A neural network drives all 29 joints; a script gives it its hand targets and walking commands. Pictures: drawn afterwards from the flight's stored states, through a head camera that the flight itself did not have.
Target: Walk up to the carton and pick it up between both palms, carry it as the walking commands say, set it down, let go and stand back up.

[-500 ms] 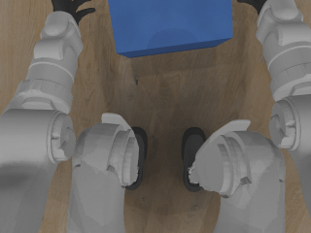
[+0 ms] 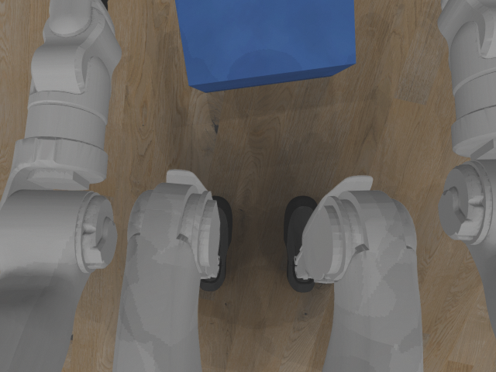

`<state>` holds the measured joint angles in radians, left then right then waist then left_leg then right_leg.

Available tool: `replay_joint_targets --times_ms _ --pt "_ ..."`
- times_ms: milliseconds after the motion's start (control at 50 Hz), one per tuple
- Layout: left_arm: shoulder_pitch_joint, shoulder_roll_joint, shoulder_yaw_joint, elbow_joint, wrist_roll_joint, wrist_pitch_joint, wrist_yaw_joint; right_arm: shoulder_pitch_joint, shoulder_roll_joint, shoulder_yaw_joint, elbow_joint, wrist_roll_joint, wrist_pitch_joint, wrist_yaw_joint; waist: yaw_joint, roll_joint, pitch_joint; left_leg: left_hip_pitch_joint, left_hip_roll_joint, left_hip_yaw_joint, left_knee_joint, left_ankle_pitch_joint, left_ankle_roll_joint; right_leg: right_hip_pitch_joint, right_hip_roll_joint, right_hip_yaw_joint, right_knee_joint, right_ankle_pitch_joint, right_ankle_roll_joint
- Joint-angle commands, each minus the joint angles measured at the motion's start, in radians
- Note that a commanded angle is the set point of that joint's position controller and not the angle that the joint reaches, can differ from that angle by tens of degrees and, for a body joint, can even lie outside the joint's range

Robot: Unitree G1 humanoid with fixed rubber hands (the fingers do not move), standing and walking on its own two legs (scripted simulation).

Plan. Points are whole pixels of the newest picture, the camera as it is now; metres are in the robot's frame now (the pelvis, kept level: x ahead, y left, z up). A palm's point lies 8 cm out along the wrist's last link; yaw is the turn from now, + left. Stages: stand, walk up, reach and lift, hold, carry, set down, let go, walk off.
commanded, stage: set down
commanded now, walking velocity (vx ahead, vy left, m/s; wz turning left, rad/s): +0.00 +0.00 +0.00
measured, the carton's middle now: (262, 15) +0.56 +0.00 -0.30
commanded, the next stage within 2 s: let go in 1.12 s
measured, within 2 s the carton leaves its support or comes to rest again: neither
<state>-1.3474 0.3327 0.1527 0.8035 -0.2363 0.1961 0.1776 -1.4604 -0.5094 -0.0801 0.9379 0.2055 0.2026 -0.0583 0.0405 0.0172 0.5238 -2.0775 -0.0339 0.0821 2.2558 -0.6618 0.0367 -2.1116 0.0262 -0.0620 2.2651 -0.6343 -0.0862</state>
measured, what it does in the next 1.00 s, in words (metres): rises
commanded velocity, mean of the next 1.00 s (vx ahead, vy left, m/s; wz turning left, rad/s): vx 0.00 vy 0.00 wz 0.00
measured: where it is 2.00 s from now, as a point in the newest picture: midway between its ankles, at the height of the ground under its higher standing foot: (256, 258)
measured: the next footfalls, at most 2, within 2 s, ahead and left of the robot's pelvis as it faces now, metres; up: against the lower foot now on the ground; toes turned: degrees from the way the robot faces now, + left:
none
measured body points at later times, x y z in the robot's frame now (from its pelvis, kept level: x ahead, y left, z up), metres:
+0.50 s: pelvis -0.02 -0.01 +0.11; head +0.34 -0.02 +0.37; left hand +0.55 +0.20 +0.01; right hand +0.59 -0.22 +0.01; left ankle +0.11 +0.10 -0.33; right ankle +0.11 -0.09 -0.33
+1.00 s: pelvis -0.01 -0.02 +0.25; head +0.35 -0.02 +0.52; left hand +0.55 +0.21 +0.16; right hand +0.59 -0.22 +0.15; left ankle +0.11 +0.10 -0.33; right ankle +0.11 -0.09 -0.33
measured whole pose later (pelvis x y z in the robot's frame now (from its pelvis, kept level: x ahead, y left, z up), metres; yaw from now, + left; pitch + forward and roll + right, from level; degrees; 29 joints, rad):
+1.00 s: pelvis -0.01 -0.02 +0.25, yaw +0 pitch +25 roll +3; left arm -1.30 0.39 0.21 0.62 -0.19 0.39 0.10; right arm -1.46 -0.53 -0.14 0.82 0.16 0.38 0.00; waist 0.06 -0.01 0.52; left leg -1.36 -0.06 0.01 1.32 -0.40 -0.01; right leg -1.39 0.07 0.00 1.35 -0.39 -0.07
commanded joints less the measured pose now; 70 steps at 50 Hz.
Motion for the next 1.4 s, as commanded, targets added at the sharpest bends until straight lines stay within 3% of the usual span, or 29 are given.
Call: replay_joint_targets --times_ms 0,180,280,300,320,380,440,460,520,540,560,600,620,640,700,780,820,840,980,1000,1020,1040,1100,1160,1200,1220,1260,1360,1380 --pt "-0.197 0.155 0.065 -0.092 0.033 0.033 -0.003 -0.313 -0.166 -0.042 -0.066 -0.037 0.019 0.017 0.053 -0.073 -1.566 0.509 -0.025 -0.093 -0.327 0.438 -0.018 0.687 0.031 0.098 -0.251 0.427 0.027" --pt "-0.39 0.223 0.075 -0.231 0.026 0.086 -0.03 -0.397 -0.164 -0.011 -0.107 0.012 0.087 0.025 0.066 -0.045 -1.781 0.574 -0.015 -0.047 -0.429 0.363 -0.023 0.885 0.021 0.144 -0.429 0.394 0.018" --pt "-0.321 0.187 0.061 -0.249 -0.004 0.152 -0.035 -0.459 -0.238 -0.064 -0.291 -0.046 0.126 0.004 0.022 -0.108 -2.009 0.692 -0.03 -0.061 -0.513 0.362 -0.025 1.072 0.024 0.114 -0.504 0.417 0.027" --pt "-0.367 0.192 0.038 -0.257 -0.01 0.162 -0.031 -0.414 -0.244 -0.095 -0.196 -0.06 0.141 0.006 -0.009 -0.066 -1.981 0.71 -0.035 -0.06 -0.524 0.376 -0.033 1.044 0.031 0.122 -0.524 0.413 0.023" --pt "-0.362 0.222 0.075 -0.172 0.008 0.168 -0.036 -0.445 -0.227 -0.07 -0.198 -0.043 0.149 0.013 0.012 -0.132 -1.904 0.65 -0.042 -0.042 -0.529 0.369 -0.017 1.042 0.038 0.111 -0.53 0.411 0.041" --pt "-0.336 0.283 0.134 -0.288 0.066 0.161 -0.032 -0.415 -0.221 -0.079 -0.244 -0.044 0.156 0.021 0.07 -0.1 -1.924 0.679 -0.038 -0.037 -0.587 0.371 -0.031 1.099 0.034 0.128 -0.577 0.435 0.036" --pt "-0.336 0.222 0.093 -0.264 0.029 0.173 -0.038 -0.395 -0.199 -0.069 -0.22 -0.035 0.162 0.029 0.026 -0.153 -1.957 0.651 -0.043 -0.038 -0.641 0.377 -0.027 1.233 0.032 0.139 -0.624 0.5 0.039" --pt "-0.324 0.248 0.102 -0.207 0.048 0.176 -0.041 -0.387 -0.165 -0.043 -0.195 0.0 0.168 0.039 0.075 -0.126 -1.919 0.685 -0.034 -0.03 -0.655 0.38 -0.02 1.173 0.034 0.133 -0.64 0.469 0.04" --pt "-0.345 0.23 0.094 -0.177 0.049 0.19 -0.052 -0.404 -0.199 -0.045 -0.155 -0.016 0.18 0.045 0.065 -0.089 -1.914 0.779 -0.032 -0.042 -0.712 0.379 -0.022 1.139 0.034 0.125 -0.703 0.403 0.042" --pt "-0.323 0.241 0.106 -0.336 0.062 0.182 -0.05 -0.404 -0.213 -0.072 -0.316 -0.003 0.167 0.039 0.076 -0.039 -2.05 0.826 -0.038 -0.033 -0.715 0.435 -0.032 1.287 0.03 0.152 -0.719 0.504 0.036" --pt "-0.297 0.24 0.089 -0.216 0.038 0.192 -0.049 -0.373 -0.17 -0.026 -0.194 -0.007 0.177 0.048 0.062 -0.094 -1.992 0.875 -0.031 -0.047 -0.752 0.451 -0.026 1.214 0.042 0.108 -0.733 0.491 0.046" --pt "-0.263 0.201 0.069 -0.223 0.036 0.195 -0.048 -0.325 -0.221 -0.079 -0.168 -0.01 0.177 0.054 0.05 -0.035 -2.006 0.971 -0.033 -0.052 -0.782 0.529 -0.038 1.161 0.051 0.092 -0.766 0.5 0.041" --pt "-0.319 0.27 0.12 -0.357 0.051 0.183 -0.047 -0.309 -0.195 -0.032 -0.201 -0.006 0.184 0.053 0.089 -0.074 -2.044 0.983 -0.038 -0.043 -0.786 0.535 -0.034 1.215 0.049 0.118 -0.778 0.52 0.05" --pt "-0.307 0.207 0.064 -0.369 0.035 0.188 -0.049 -0.324 -0.194 -0.059 -0.22 -0.006 0.179 0.049 0.051 -0.018 -2.078 0.972 -0.043 -0.041 -0.775 0.542 -0.035 1.288 0.043 0.137 -0.786 0.57 0.034" --pt "-0.235 0.262 0.101 -0.318 0.035 0.206 -0.054 -0.389 -0.25 -0.085 -0.393 -0.029 0.182 0.034 0.053 -0.164 -2.16 0.973 -0.044 -0.044 -0.845 0.551 -0.023 1.452 0.051 0.124 -0.823 0.629 0.06" --pt "-0.24 0.195 0.061 -0.274 0.014 0.207 -0.078 -0.298 -0.204 -0.085 -0.174 -0.041 0.194 0.042 0.033 -0.095 -1.925 0.91 -0.046 -0.045 -0.952 0.488 -0.035 1.42 0.041 0.145 -0.922 0.573 0.051" --pt "-0.206 0.203 0.086 -0.302 0.054 0.188 -0.074 -0.304 -0.177 -0.057 -0.234 -0.02 0.18 0.055 0.092 -0.054 -2.024 1.05 -0.039 -0.041 -0.987 0.577 -0.031 1.442 0.039 0.155 -0.957 0.621 0.057" --pt "-0.233 0.213 0.056 -0.385 0.038 0.188 -0.068 -0.31 -0.208 -0.094 -0.329 -0.026 0.166 0.057 0.043 -0.081 -2.104 1.165 -0.024 -0.063 -1.003 0.622 -0.038 1.447 0.047 0.124 -0.985 0.647 0.049" --pt "-0.143 0.196 0.129 -0.206 0.091 0.159 -0.089 -0.288 -0.152 -0.061 -0.174 -0.061 0.139 0.079 0.108 -0.128 -1.842 1.118 -0.023 -0.061 -1.165 0.544 -0.022 1.548 0.021 0.165 -1.125 0.616 0.069" --pt "-0.173 0.202 0.118 -0.339 0.079 0.147 -0.082 -0.329 -0.169 -0.093 -0.315 -0.066 0.121 0.069 0.075 -0.147 -1.96 1.163 -0.023 -0.061 -1.189 0.584 -0.031 1.652 0.031 0.159 -1.142 0.667 0.073" --pt "-0.203 0.162 0.096 -0.198 0.093 0.135 -0.1 -0.287 -0.153 -0.114 -0.14 -0.101 0.117 0.065 0.055 -0.083 -1.749 1.058 -0.015 -0.061 -1.193 0.521 -0.036 1.571 0.009 0.162 -1.163 0.614 0.07" --pt "-0.175 0.167 0.133 -0.164 0.115 0.112 -0.105 -0.318 -0.125 -0.087 -0.159 -0.104 0.103 0.065 0.111 -0.115 -1.742 1.034 -0.02 -0.053 -1.199 0.529 -0.032 1.624 0.008 0.184 -1.161 0.651 0.072" --pt "-0.178 0.105 0.119 -0.142 0.131 0.075 -0.131 -0.228 -0.043 -0.083 -0.015 -0.126 0.075 0.088 0.073 -0.066 -1.67 1.013 -0.025 -0.053 -1.213 0.538 -0.049 1.602 -0.007 0.188 -1.179 0.685 0.065" --pt "-0.119 0.178 0.165 -0.204 0.182 0.04 -0.118 -0.171 -0.042 -0.107 -0.17 -0.17 0.039 0.05 0.07 -0.138 -1.885 1.135 -0.029 -0.052 -1.234 0.599 -0.047 1.723 0.001 0.179 -1.21 0.764 0.083" --pt "0.055 0.152 0.133 -0.146 0.216 0.053 -0.135 0.058 -0.051 -0.176 -0.071 -0.231 0.06 0.03 0.009 -0.087 -1.823 1.2 -0.026 -0.062 -1.268 0.544 -0.052 1.729 -0.009 0.172 -1.259 0.707 0.082" --pt "0.117 0.192 0.155 -0.15 0.241 0.052 -0.155 0.133 -0.028 -0.179 -0.038 -0.242 0.076 0.017 0.043 -0.06 -1.783 1.152 -0.035 -0.047 -1.271 0.541 -0.055 1.778 -0.01 0.201 -1.276 0.736 0.081" --pt "0.202 0.13 0.101 -0.2 0.239 0.042 -0.156 0.17 -0.02 -0.174 -0.194 -0.256 0.053 0.004 -0.01 -0.037 -1.782 1.223 -0.041 -0.046 -1.297 0.6 -0.056 1.82 0.001 0.186 -1.307 0.781 0.092" --pt "0.351 0.169 0.052 -0.447 0.203 0.022 -0.172 0.238 0.05 -0.067 -0.594 -0.15 0.022 -0.016 0.104 -0.048 -1.87 1.467 -0.026 -0.092 -1.354 0.686 -0.038 1.875 -0.012 0.199 -1.332 0.805 0.092" --pt "0.47 0.158 0.025 -0.491 0.203 0.017 -0.18 0.441 0.054 -0.062 -0.57 -0.169 0.029 -0.023 0.082 -0.051 -1.928 1.553 -0.017 -0.103 -1.368 0.779 -0.037 1.941 -0.006 0.189 -1.339 0.882 0.085"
